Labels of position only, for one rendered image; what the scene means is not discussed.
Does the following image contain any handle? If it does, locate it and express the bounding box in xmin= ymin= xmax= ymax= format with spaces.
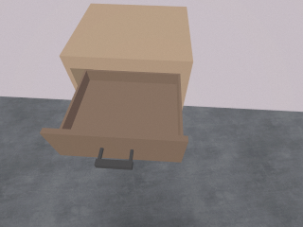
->
xmin=94 ymin=148 xmax=134 ymax=170

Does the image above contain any drawer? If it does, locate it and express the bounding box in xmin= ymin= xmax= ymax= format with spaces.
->
xmin=40 ymin=69 xmax=188 ymax=163

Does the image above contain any cabinet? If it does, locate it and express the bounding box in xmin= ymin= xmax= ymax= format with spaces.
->
xmin=60 ymin=3 xmax=193 ymax=109

